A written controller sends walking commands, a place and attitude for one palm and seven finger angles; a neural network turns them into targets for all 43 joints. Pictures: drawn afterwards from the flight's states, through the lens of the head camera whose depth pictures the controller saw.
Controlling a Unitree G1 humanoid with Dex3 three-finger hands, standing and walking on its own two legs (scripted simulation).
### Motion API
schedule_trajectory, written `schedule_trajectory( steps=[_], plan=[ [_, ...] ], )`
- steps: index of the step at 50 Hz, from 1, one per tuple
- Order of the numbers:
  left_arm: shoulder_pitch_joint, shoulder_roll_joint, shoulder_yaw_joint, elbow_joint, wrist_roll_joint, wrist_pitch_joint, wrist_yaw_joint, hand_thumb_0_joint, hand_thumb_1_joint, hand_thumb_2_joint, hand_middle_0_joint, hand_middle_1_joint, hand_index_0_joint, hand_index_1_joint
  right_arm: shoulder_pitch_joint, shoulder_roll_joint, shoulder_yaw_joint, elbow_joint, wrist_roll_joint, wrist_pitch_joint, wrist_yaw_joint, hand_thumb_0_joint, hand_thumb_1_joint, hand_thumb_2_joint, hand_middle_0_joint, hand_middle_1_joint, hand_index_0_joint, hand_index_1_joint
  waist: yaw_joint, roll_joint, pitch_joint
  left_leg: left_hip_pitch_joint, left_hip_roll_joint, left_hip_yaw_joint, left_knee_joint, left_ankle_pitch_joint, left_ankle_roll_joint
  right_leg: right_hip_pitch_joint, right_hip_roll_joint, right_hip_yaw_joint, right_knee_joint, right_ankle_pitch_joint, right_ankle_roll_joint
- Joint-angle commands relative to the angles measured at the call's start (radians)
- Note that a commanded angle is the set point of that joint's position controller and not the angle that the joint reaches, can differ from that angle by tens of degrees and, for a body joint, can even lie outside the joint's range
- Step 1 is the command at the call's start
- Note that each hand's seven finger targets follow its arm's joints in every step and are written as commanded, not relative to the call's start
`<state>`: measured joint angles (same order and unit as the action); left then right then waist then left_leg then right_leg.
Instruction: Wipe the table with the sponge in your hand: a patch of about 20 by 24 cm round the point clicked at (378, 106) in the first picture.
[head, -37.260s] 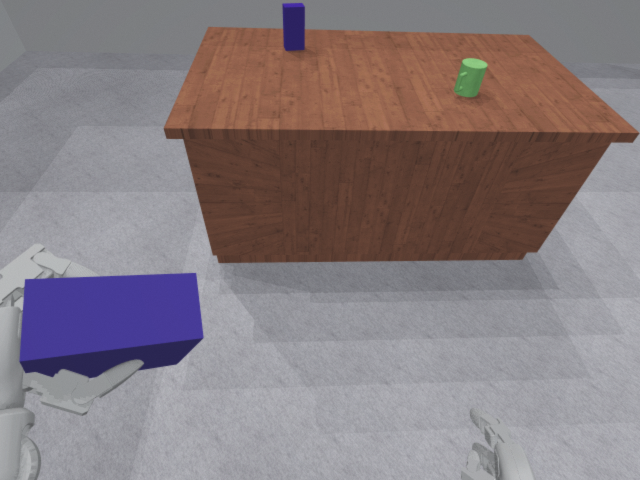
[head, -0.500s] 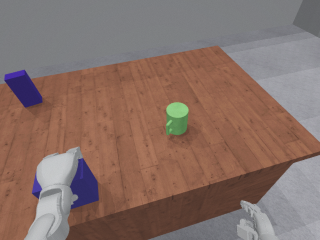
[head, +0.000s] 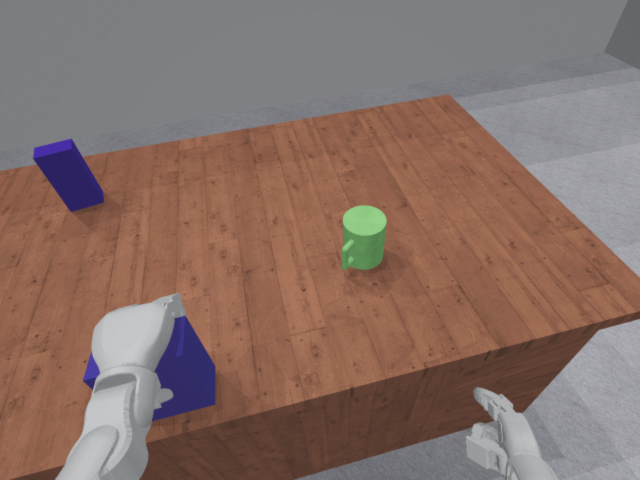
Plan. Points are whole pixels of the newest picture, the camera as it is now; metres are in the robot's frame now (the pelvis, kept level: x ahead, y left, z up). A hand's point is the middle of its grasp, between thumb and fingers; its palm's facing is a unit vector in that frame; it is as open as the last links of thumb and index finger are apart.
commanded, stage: lift the sponge slowly off the table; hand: left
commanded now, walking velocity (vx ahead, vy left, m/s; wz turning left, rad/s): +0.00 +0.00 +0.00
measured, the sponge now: (164, 380) +0.24 +0.27 -0.04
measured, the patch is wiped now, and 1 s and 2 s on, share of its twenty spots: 1.00 1.00 1.00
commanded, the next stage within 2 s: bring the sponge back beside the body in 1.38 s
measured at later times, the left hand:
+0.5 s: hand (140, 344) +0.24 +0.26 +0.05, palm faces -0.03 -0.07 -1.00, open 10.2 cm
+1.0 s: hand (125, 325) +0.25 +0.27 +0.09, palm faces +0.05 -0.08 -1.00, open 10.2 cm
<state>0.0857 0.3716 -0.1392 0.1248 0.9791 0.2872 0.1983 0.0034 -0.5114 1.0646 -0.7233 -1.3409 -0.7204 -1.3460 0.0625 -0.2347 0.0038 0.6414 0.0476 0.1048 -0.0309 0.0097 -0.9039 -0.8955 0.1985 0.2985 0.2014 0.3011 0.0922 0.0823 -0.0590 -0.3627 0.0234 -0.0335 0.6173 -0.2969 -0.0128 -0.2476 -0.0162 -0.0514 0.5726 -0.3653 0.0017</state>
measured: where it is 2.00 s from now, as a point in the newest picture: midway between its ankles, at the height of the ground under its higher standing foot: outside the picture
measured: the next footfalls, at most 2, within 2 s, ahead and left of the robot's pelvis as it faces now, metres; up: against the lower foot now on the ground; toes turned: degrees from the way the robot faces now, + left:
none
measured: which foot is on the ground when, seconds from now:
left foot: down 0.00-1.00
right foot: down 0.00-1.00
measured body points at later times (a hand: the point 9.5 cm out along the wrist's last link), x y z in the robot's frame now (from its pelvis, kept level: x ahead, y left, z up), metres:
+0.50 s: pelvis -0.01 -0.01 +0.01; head -0.01 -0.05 +0.46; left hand +0.24 +0.26 +0.11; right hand +0.23 -0.23 -0.08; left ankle +0.01 +0.13 -0.73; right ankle -0.04 -0.12 -0.73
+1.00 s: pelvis +0.00 +0.00 +0.01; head -0.01 -0.04 +0.46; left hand +0.24 +0.27 +0.14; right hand +0.24 -0.21 -0.07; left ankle +0.01 +0.13 -0.73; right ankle -0.04 -0.12 -0.73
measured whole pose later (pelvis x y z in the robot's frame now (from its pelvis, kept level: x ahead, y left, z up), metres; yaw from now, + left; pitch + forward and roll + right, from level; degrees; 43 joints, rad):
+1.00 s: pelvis +0.00 +0.00 +0.01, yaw +0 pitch -2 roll +0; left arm 0.06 0.46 -0.08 -0.05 0.93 0.29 0.07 0.00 -0.51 1.06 -0.73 -1.33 -0.73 -1.33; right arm 0.03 -0.26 0.02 0.65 0.05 0.07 -0.05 0.01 -0.90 -0.90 0.20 0.30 0.20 0.30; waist 0.11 0.10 -0.01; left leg -0.22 0.02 -0.03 0.48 -0.23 -0.02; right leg -0.11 -0.01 -0.05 0.44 -0.30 0.00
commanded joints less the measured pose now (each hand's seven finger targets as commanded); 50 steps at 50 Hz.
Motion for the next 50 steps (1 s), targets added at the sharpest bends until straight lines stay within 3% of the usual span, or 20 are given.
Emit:
schedule_trajectory(
  steps=[1, 2, 10, 16, 18, 19, 23, 27, 29, 32, 33, 34, 37, 41, 42, 43, 47, 48, 49, 50],
  plan=[
    [-0.254, 0.205, 0.127, -0.229, 0.040, 0.003, 0.043, 0.000, 0.100, 1.300, -1.200, -1.600, -1.200, -1.600, -0.172, -0.116, -0.038, -0.162, -0.004, -0.052, -0.015, 0.000, -0.900, -0.900, 0.200, 0.300, 0.200, 0.300, -0.001, -0.026, -0.201, 0.204, -0.053, 0.026, -0.068, 0.285, 0.063, -0.012, 0.063, -0.010, -0.087, 0.341, -0.065],
    [-0.236, 0.228, 0.155, -0.240, 0.033, 0.006, 0.044, 0.000, 0.100, 1.300, -1.200, -1.600, -1.200, -1.600, -0.178, -0.118, -0.036, -0.166, -0.002, -0.054, -0.014, 0.000, -0.900, -0.900, 0.200, 0.300, 0.200, 0.300, 0.006, -0.008, -0.202, 0.205, -0.052, 0.016, -0.079, 0.277, 0.060, -0.001, 0.069, -0.005, -0.092, 0.323, -0.069],
    [-0.173, 0.223, 0.150, -0.240, 0.003, 0.028, -0.003, 0.000, 0.100, 1.300, -1.200, -1.600, -1.200, -1.600, -0.197, -0.121, -0.027, -0.169, 0.002, -0.050, -0.016, 0.000, -0.900, -0.900, 0.200, 0.300, 0.200, 0.300, 0.017, -0.045, -0.193, 0.210, -0.062, 0.029, -0.090, 0.304, 0.064, 0.051, 0.054, -0.002, -0.118, 0.404, -0.058],
    [-0.236, 0.239, 0.142, -0.268, -0.001, 0.006, -0.034, 0.000, 0.100, 1.300, -1.200, -1.600, -1.200, -1.600, -0.203, -0.120, -0.024, -0.169, 0.003, -0.059, -0.023, 0.000, -0.900, -0.900, 0.200, 0.300, 0.200, 0.300, 0.000, -0.044, -0.135, 0.219, -0.059, 0.037, -0.108, 0.263, 0.068, 0.021, 0.052, 0.006, -0.146, 0.342, -0.052],
    [-0.268, 0.267, 0.167, -0.285, 0.000, -0.007, -0.036, 0.000, 0.100, 1.300, -1.200, -1.600, -1.200, -1.600, -0.202, -0.121, -0.017, -0.170, 0.001, -0.068, -0.031, 0.000, -0.900, -0.900, 0.200, 0.300, 0.200, 0.300, 0.010, -0.034, -0.164, 0.237, -0.065, 0.028, -0.118, 0.259, 0.069, 0.040, 0.053, 0.005, -0.157, 0.321, -0.055],
    [-0.272, 0.287, 0.181, -0.270, -0.001, -0.016, -0.034, 0.000, 0.100, 1.300, -1.200, -1.600, -1.200, -1.600, -0.203, -0.120, -0.023, -0.161, 0.002, -0.070, -0.034, 0.000, -0.900, -0.900, 0.200, 0.300, 0.200, 0.300, 0.001, -0.033, -0.137, 0.235, -0.059, 0.035, -0.115, 0.245, 0.068, 0.019, 0.053, 0.014, -0.161, 0.306, -0.053],
    [-0.316, 0.292, 0.191, -0.276, 0.003, -0.033, -0.035, 0.000, 0.100, 1.300, -1.200, -1.600, -1.200, -1.600, -0.203, -0.119, -0.017, -0.155, 0.000, -0.079, -0.045, 0.000, -0.900, -0.900, 0.200, 0.300, 0.200, 0.300, 0.011, -0.014, -0.172, 0.260, -0.067, 0.031, -0.125, 0.261, 0.067, 0.046, 0.052, 0.012, -0.176, 0.313, -0.058],
    [-0.262, 0.323, 0.235, -0.254, -0.019, -0.027, -0.039, 0.000, 0.100, 1.300, -1.200, -1.600, -1.200, -1.600, -0.208, -0.127, -0.024, -0.150, 0.002, -0.080, -0.039, 0.000, -0.900, -0.900, 0.200, 0.300, 0.200, 0.300, 0.014, -0.016, -0.177, 0.257, -0.059, 0.032, -0.133, 0.280, 0.061, 0.076, 0.052, 0.028, -0.174, 0.361, -0.057],
    [-0.235, 0.304, 0.215, -0.235, -0.025, -0.013, -0.052, 0.000, 0.100, 1.300, -1.200, -1.600, -1.200, -1.600, -0.208, -0.126, -0.025, -0.156, 0.005, -0.077, -0.039, 0.000, -0.900, -0.900, 0.200, 0.300, 0.200, 0.300, 0.013, -0.063, -0.157, 0.243, -0.058, 0.040, -0.133, 0.282, 0.063, 0.074, 0.046, 0.019, -0.174, 0.369, -0.048],
    [-0.234, 0.292, 0.205, -0.268, -0.032, -0.001, -0.071, 0.000, 0.100, 1.300, -1.200, -1.600, -1.200, -1.600, -0.229, -0.132, -0.020, -0.164, 0.007, -0.076, -0.031, 0.000, -0.900, -0.900, 0.200, 0.300, 0.200, 0.300, 0.013, -0.026, -0.150, 0.250, -0.057, 0.035, -0.148, 0.284, 0.061, 0.080, 0.049, 0.022, -0.182, 0.360, -0.053],
    [-0.221, 0.274, 0.190, -0.270, -0.037, 0.004, -0.080, 0.000, 0.100, 1.300, -1.200, -1.600, -1.200, -1.600, -0.221, -0.127, -0.014, -0.172, 0.007, -0.077, -0.032, 0.000, -0.900, -0.900, 0.200, 0.300, 0.200, 0.300, 0.024, -0.049, -0.164, 0.253, -0.062, 0.030, -0.151, 0.293, 0.065, 0.093, 0.046, 0.001, -0.182, 0.362, -0.051],
    [-0.234, 0.287, 0.191, -0.289, -0.036, -0.002, -0.084, 0.000, 0.100, 1.300, -1.200, -1.600, -1.200, -1.600, -0.222, -0.129, -0.020, -0.169, 0.009, -0.079, -0.030, 0.000, -0.900, -0.900, 0.200, 0.300, 0.200, 0.300, 0.010, -0.038, -0.153, 0.257, -0.054, 0.039, -0.144, 0.300, 0.065, 0.079, 0.046, 0.011, -0.178, 0.375, -0.049],
    [-0.228, 0.340, 0.240, -0.327, -0.036, -0.012, -0.091, 0.000, 0.100, 1.300, -1.200, -1.600, -1.200, -1.600, -0.228, -0.133, -0.019, -0.173, 0.003, -0.081, -0.029, 0.000, -0.900, -0.900, 0.200, 0.300, 0.200, 0.300, 0.017, -0.043, -0.159, 0.264, -0.054, 0.029, -0.151, 0.304, 0.065, 0.099, 0.048, 0.022, -0.184, 0.383, -0.053],
    [-0.244, 0.307, 0.210, -0.380, -0.025, -0.025, -0.084, 0.000, 0.100, 1.300, -1.200, -1.600, -1.200, -1.600, -0.218, -0.123, -0.019, -0.174, 0.001, -0.082, -0.029, 0.000, -0.900, -0.900, 0.200, 0.300, 0.200, 0.300, 0.015, -0.010, -0.165, 0.285, -0.054, 0.034, -0.150, 0.339, 0.064, 0.095, 0.046, 0.006, -0.183, 0.403, -0.053],
    [-0.247, 0.341, 0.249, -0.397, -0.026, -0.023, -0.077, 0.000, 0.100, 1.300, -1.200, -1.600, -1.200, -1.600, -0.226, -0.126, -0.019, -0.173, 0.002, -0.086, -0.028, 0.000, -0.900, -0.900, 0.200, 0.300, 0.200, 0.300, 0.018, -0.005, -0.163, 0.287, -0.051, 0.024, -0.156, 0.334, 0.060, 0.101, 0.052, 0.018, -0.189, 0.384, -0.061],
    [-0.267, 0.300, 0.207, -0.404, -0.021, -0.022, -0.077, 0.000, 0.100, 1.300, -1.200, -1.600, -1.200, -1.600, -0.222, -0.120, -0.011, -0.180, 0.001, -0.088, -0.032, 0.000, -0.900, -0.900, 0.200, 0.300, 0.200, 0.300, 0.023, -0.012, -0.181, 0.295, -0.058, 0.026, -0.160, 0.340, 0.064, 0.107, 0.049, -0.003, -0.192, 0.380, -0.059],
    [-0.284, 0.322, 0.227, -0.380, -0.025, 0.006, -0.074, 0.000, 0.100, 1.300, -1.200, -1.600, -1.200, -1.600, -0.247, -0.126, -0.013, -0.163, 0.008, -0.086, -0.027, 0.000, -0.900, -0.900, 0.200, 0.300, 0.200, 0.300, 0.017, 0.008, -0.147, 0.296, -0.044, 0.019, -0.181, 0.323, 0.055, 0.100, 0.054, 0.012, -0.203, 0.346, -0.065],
    [-0.298, 0.288, 0.188, -0.384, -0.020, 0.016, -0.081, 0.000, 0.100, 1.300, -1.200, -1.600, -1.200, -1.600, -0.244, -0.123, -0.006, -0.172, 0.006, -0.088, -0.029, 0.000, -0.900, -0.900, 0.200, 0.300, 0.200, 0.300, 0.026, 0.000, -0.169, 0.301, -0.052, 0.018, -0.185, 0.335, 0.059, 0.114, 0.051, -0.010, -0.202, 0.350, -0.064],
    [-0.291, 0.283, 0.180, -0.386, -0.023, 0.020, -0.082, 0.000, 0.100, 1.300, -1.200, -1.600, -1.200, -1.600, -0.245, -0.120, -0.013, -0.168, 0.009, -0.088, -0.027, 0.000, -0.900, -0.900, 0.200, 0.300, 0.200, 0.300, 0.016, -0.014, -0.166, 0.307, -0.045, 0.025, -0.180, 0.339, 0.058, 0.104, 0.049, -0.001, -0.199, 0.356, -0.059],
    [-0.285, 0.288, 0.184, -0.369, -0.027, 0.033, -0.090, 0.000, 0.100, 1.300, -1.200, -1.600, -1.200, -1.600, -0.250, -0.127, -0.007, -0.167, 0.007, -0.083, -0.026, 0.000, -0.900, -0.900, 0.200, 0.300, 0.200, 0.300, 0.026, -0.019, -0.164, 0.306, -0.049, 0.016, -0.187, 0.349, 0.059, 0.119, 0.050, -0.011, -0.206, 0.373, -0.062]
  ],
)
